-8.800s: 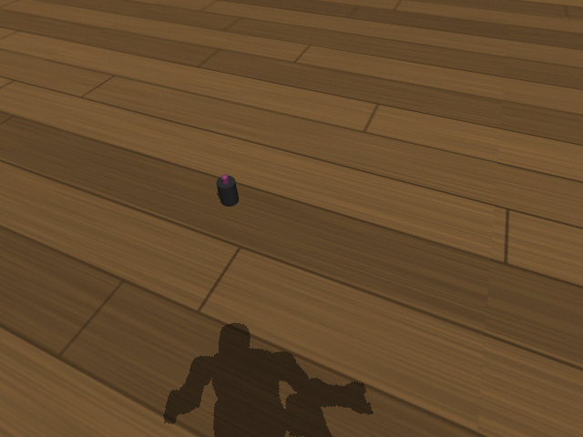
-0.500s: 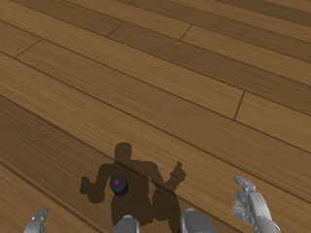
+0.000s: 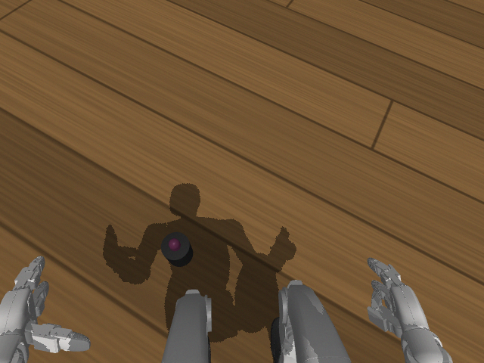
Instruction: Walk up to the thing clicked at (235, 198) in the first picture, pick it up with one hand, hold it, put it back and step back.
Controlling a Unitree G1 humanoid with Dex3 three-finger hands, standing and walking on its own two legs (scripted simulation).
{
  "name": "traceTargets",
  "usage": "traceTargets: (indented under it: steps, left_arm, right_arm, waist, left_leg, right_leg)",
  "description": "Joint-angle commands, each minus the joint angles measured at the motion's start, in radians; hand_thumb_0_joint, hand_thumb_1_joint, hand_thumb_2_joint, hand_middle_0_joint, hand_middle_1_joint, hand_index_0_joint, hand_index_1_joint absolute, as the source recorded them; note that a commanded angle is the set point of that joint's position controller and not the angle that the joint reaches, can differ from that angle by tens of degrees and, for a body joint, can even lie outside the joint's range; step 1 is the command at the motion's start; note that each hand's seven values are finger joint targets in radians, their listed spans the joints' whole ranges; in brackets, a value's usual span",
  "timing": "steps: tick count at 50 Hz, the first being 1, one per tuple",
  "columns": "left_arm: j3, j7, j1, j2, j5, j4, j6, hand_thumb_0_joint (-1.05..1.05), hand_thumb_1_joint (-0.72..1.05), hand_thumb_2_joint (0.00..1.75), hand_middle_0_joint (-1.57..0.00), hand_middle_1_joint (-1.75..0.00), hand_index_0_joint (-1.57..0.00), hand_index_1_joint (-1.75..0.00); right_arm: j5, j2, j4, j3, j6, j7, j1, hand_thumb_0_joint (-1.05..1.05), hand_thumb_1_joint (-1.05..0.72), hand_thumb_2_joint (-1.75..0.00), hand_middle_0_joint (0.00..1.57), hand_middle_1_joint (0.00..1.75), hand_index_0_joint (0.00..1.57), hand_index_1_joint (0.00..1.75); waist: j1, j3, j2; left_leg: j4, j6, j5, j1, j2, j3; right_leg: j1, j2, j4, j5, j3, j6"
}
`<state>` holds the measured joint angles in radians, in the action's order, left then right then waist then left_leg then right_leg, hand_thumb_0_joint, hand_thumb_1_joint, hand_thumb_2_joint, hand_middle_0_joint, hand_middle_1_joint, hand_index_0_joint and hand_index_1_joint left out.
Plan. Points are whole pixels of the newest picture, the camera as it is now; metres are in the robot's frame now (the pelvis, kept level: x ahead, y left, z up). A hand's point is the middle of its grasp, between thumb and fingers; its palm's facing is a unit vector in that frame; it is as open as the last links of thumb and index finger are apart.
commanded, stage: go down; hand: left
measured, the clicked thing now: (177, 248) +0.41 +0.19 -0.53
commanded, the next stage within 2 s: approach in 1.66 s
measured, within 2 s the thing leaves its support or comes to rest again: neither
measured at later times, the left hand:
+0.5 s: hand (67, 271) +0.29 +0.35 -0.18, palm faces +0.14 -0.97 -0.19, open 17.2 cm
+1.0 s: hand (66, 263) +0.32 +0.38 -0.21, palm faces +0.14 -0.98 -0.14, open 17.3 cm
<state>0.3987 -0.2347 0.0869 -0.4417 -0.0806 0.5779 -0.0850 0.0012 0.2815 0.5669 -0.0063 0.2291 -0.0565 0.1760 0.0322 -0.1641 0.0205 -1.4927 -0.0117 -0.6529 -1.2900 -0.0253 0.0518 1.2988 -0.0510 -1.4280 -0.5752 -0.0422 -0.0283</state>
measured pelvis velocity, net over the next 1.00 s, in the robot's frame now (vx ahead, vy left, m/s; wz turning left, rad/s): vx -0.06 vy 0.00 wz -0.05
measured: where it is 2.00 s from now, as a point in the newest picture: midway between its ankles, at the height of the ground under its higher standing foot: outside the picture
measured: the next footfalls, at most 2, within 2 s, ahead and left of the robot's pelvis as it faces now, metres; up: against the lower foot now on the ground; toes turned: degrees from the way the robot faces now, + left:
none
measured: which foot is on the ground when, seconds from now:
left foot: down 0.00-1.00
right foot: down 0.00-1.00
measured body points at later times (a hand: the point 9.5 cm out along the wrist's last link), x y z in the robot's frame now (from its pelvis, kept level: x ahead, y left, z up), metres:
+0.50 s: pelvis -0.04 -0.01 -0.13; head +0.15 +0.03 +0.28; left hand +0.28 +0.40 -0.16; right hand +0.12 -0.28 -0.24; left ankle +0.02 +0.12 -0.58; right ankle +0.05 -0.14 -0.58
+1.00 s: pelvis -0.06 +0.00 -0.20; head +0.14 +0.05 +0.20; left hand +0.30 +0.43 -0.20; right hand +0.09 -0.28 -0.30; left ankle +0.02 +0.12 -0.58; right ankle +0.05 -0.14 -0.58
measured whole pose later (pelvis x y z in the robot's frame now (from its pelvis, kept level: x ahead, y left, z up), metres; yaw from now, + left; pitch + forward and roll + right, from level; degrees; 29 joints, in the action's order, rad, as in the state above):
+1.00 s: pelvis -0.06 +0.00 -0.20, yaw -3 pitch +32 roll -6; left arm 0.73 -0.63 -0.48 -0.77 -0.16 1.01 -0.40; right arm 0.03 0.35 0.68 0.07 0.18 -0.02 0.11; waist 0.07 -0.12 0.03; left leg -2.16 -0.02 -0.71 -2.01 0.00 0.11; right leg 2.01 -0.05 -2.06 -0.61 -0.05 -0.03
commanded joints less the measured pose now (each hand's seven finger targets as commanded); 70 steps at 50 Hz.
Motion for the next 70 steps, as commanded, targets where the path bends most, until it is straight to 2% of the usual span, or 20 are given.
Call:
traceTargets:
  steps: [1,4,7,9,12,14,16,21,22,29,32,38,41,42,44,50,53,60,68,70]
  left_arm:
    - [0.141,-0.072,-0.140,-0.300,-0.021,-0.076,-0.161,0.00,-0.54,0.07,-0.07,-0.10,-0.07,-0.10]
    - [0.189,-0.099,-0.147,-0.322,-0.030,0.016,-0.187,0.00,-0.58,0.08,-0.07,-0.11,-0.06,-0.11]
    - [0.254,-0.124,-0.184,-0.398,-0.045,0.057,-0.215,0.00,-0.56,0.10,-0.07,-0.12,-0.06,-0.12]
    - [0.257,-0.153,-0.254,-0.406,-0.054,0.051,-0.244,0.00,-0.56,0.11,-0.06,-0.13,-0.06,-0.13]
    - [0.267,-0.189,-0.348,-0.413,-0.068,0.103,-0.289,0.00,-0.55,0.10,-0.07,-0.14,-0.07,-0.14]
    - [0.299,-0.211,-0.406,-0.463,-0.075,0.117,-0.323,0.00,-0.54,0.11,-0.06,-0.14,-0.06,-0.14]
    - [0.297,-0.235,-0.472,-0.479,-0.081,0.124,-0.344,0.00,-0.50,0.10,-0.06,-0.14,-0.06,-0.13]
    - [0.324,-0.281,-0.534,-0.542,-0.086,0.173,-0.368,0.00,-0.52,0.08,-0.06,-0.12,-0.06,-0.11]
    - [0.357,-0.285,-0.523,-0.576,-0.087,0.191,-0.367,0.00,-0.53,0.09,-0.06,-0.13,-0.06,-0.12]
    - [0.391,-0.327,-0.565,-0.629,-0.102,0.194,-0.364,0.00,-0.51,0.08,-0.05,-0.10,-0.05,-0.10]
    - [0.383,-0.341,-0.579,-0.613,-0.107,0.234,-0.361,0.00,-0.49,0.08,-0.05,-0.10,-0.05,-0.09]
    - [0.408,-0.366,-0.657,-0.677,-0.110,0.232,-0.378,0.00,-0.52,0.07,-0.05,-0.09,-0.05,-0.09]
    - [0.396,-0.378,-0.700,-0.685,-0.112,0.237,-0.380,0.00,-0.51,0.08,-0.04,-0.09,-0.04,-0.09]
    - [0.414,-0.379,-0.704,-0.702,-0.113,0.244,-0.381,0.00,-0.51,0.08,-0.05,-0.09,-0.04,-0.09]
    - [0.408,-0.383,-0.726,-0.722,-0.110,0.227,-0.381,0.00,-0.51,0.08,-0.05,-0.09,-0.04,-0.09]
    - [0.411,-0.395,-0.739,-0.734,-0.112,0.243,-0.372,0.00,-0.49,0.08,-0.04,-0.08,-0.04,-0.08]
    - [0.428,-0.401,-0.743,-0.742,-0.117,0.233,-0.372,0.00,-0.51,0.07,-0.04,-0.08,-0.04,-0.08]
    - [0.433,-0.413,-0.754,-0.743,-0.119,0.263,-0.373,0.00,-0.51,0.09,-0.04,-0.09,-0.04,-0.09]
    - [0.450,-0.430,-0.787,-0.768,-0.127,0.268,-0.374,0.00,-0.51,0.10,-0.04,-0.09,-0.03,-0.09]
    - [0.450,-0.431,-0.797,-0.775,-0.121,0.272,-0.373,0.00,-0.51,0.09,-0.04,-0.09,-0.03,-0.09]
  right_arm:
    - [-0.001,0.188,-0.083,-0.074,0.034,-0.008,0.030,0.00,-0.92,-0.90,0.20,0.30,0.20,0.30]
    - [-0.003,0.199,-0.067,-0.075,0.015,-0.003,0.030,0.00,-0.90,-0.90,0.20,0.30,0.20,0.30]
    - [-0.003,0.205,-0.056,-0.069,-0.001,0.003,0.022,0.00,-0.89,-0.90,0.20,0.30,0.20,0.30]
    - [-0.001,0.209,-0.050,-0.066,-0.007,0.007,0.018,0.00,-0.90,-0.90,0.20,0.30,0.20,0.30]
    - [0.000,0.215,-0.036,-0.064,-0.007,0.007,0.011,0.00,-0.90,-0.90,0.20,0.30,0.20,0.30]
    - [0.003,0.220,-0.023,-0.059,-0.007,0.007,0.018,0.00,-0.90,-0.90,0.20,0.30,0.20,0.30]
    - [0.006,0.225,-0.023,-0.055,-0.006,0.007,0.017,0.00,-0.90,-0.90,0.20,0.30,0.20,0.30]
    - [0.011,0.242,0.001,-0.047,-0.008,0.005,0.027,0.00,-0.90,-0.90,0.20,0.30,0.20,0.30]
    - [0.009,0.249,0.008,-0.043,-0.010,0.004,0.038,0.00,-0.90,-0.90,0.20,0.30,0.20,0.30]
    - [0.009,0.268,0.033,-0.028,-0.023,0.007,0.037,0.00,-0.91,-0.90,0.20,0.30,0.20,0.30]
    - [0.009,0.268,0.032,-0.026,-0.024,0.009,0.021,0.00,-0.91,-0.90,0.20,0.30,0.20,0.30]
    - [0.015,0.278,0.035,-0.020,-0.021,0.013,0.029,0.00,-0.91,-0.90,0.20,0.30,0.20,0.30]
    - [0.017,0.284,0.037,-0.018,-0.018,0.015,0.028,0.00,-0.91,-0.90,0.20,0.30,0.20,0.30]
    - [0.019,0.288,0.044,-0.015,-0.018,0.015,0.038,0.00,-0.91,-0.90,0.20,0.30,0.20,0.30]
    - [0.020,0.289,0.038,-0.012,-0.017,0.017,0.032,0.00,-0.91,-0.90,0.20,0.30,0.20,0.30]
    - [0.018,0.299,0.046,-0.006,-0.017,0.020,0.034,0.00,-0.91,-0.90,0.20,0.30,0.20,0.30]
    - [0.019,0.306,0.050,-0.003,-0.018,0.020,0.044,0.00,-0.92,-0.91,0.20,0.30,0.20,0.30]
    - [0.018,0.314,0.051,-0.002,-0.023,0.022,0.043,0.00,-0.92,-0.91,0.20,0.30,0.20,0.30]
    - [0.024,0.320,0.058,0.005,-0.028,0.026,0.057,0.00,-0.91,-0.91,0.20,0.30,0.20,0.30]
    - [0.025,0.320,0.055,0.005,-0.028,0.027,0.052,0.00,-0.92,-0.91,0.20,0.30,0.20,0.30]
  waist:
    - [-0.028,-0.416,-0.180]
    - [-0.048,-0.446,-0.172]
    - [-0.059,-0.472,-0.122]
    - [-0.045,-0.498,-0.135]
    - [-0.022,-0.470,-0.127]
    - [-0.020,-0.503,-0.120]
    - [-0.003,-0.513,-0.108]
    - [-0.012,-0.555,-0.142]
    - [-0.021,-0.571,-0.158]
    - [-0.026,-0.583,-0.215]
    - [-0.011,-0.517,-0.184]
    - [-0.006,-0.546,-0.182]
    - [0.009,-0.530,-0.186]
    - [0.004,-0.545,-0.193]
    - [0.001,-0.550,-0.197]
    - [0.003,-0.524,-0.233]
    - [0.000,-0.563,-0.258]
    - [0.014,-0.510,-0.250]
    - [0.019,-0.539,-0.244]
    - [0.021,-0.535,-0.239]
  left_leg:
    - [0.155,0.006,0.269,0.182,0.013,0.017]
    - [0.128,0.008,0.239,0.142,0.012,0.032]
    - [0.058,0.021,0.251,0.046,0.023,0.009]
    - [0.019,0.023,0.269,0.024,0.025,0.006]
    - [-0.030,0.027,0.187,-0.054,0.025,0.006]
    - [-0.070,0.030,0.179,-0.096,0.026,-0.001]
    - [-0.099,0.033,0.141,-0.134,0.027,-0.005]
    - [-0.150,0.031,0.094,-0.173,0.029,-0.010]
    - [-0.156,0.030,0.110,-0.176,0.031,-0.008]
    - [-0.216,0.023,0.207,-0.166,0.026,0.005]
    - [-0.229,0.029,0.106,-0.247,0.023,0.009]
    - [-0.287,0.035,0.079,-0.303,0.027,-0.006]
    - [-0.303,0.036,0.038,-0.333,0.025,-0.002]
    - [-0.312,0.036,0.057,-0.325,0.028,-0.006]
    - [-0.321,0.037,0.042,-0.344,0.028,-0.007]
    - [-0.327,0.034,0.000,-0.353,0.024,0.010]
    - [-0.346,0.025,0.078,-0.307,0.026,0.020]
    - [-0.365,0.030,0.044,-0.350,0.027,0.031]
    - [-0.417,0.030,0.097,-0.362,0.033,0.012]
    - [-0.419,0.033,0.068,-0.376,0.033,0.012]
  right_leg:
    - [-0.101,0.026,0.025,0.183,0.010,0.061]
    - [-0.046,0.026,-0.022,0.163,0.003,0.062]
    - [-0.060,0.027,-0.047,0.171,0.012,0.061]
    - [-0.022,0.028,-0.082,0.175,0.010,0.064]
    - [0.057,0.028,-0.121,0.118,0.011,0.064]
    - [0.062,0.026,-0.145,0.114,0.015,0.061]
    - [0.082,0.025,-0.156,0.083,0.020,0.058]
    - [0.133,0.024,-0.202,0.041,0.020,0.058]
    - [0.142,0.025,-0.227,0.056,0.009,0.061]
    - [0.237,0.025,-0.323,0.121,-0.013,0.069]
    - [0.277,0.026,-0.336,0.058,-0.019,0.064]
    - [0.287,0.026,-0.370,0.037,-0.019,0.061]
    - [0.324,0.027,-0.393,0.006,-0.025,0.060]
    - [0.313,0.026,-0.397,0.023,-0.024,0.060]
    - [0.326,0.026,-0.410,0.010,-0.026,0.061]
    - [0.397,0.026,-0.453,-0.014,-0.040,0.061]
    - [0.421,0.023,-0.489,0.046,-0.045,0.066]
    - [0.470,0.019,-0.515,0.022,-0.052,0.064]
    - [0.466,0.018,-0.536,0.051,-0.046,0.064]
    - [0.475,0.018,-0.538,0.032,-0.046,0.063]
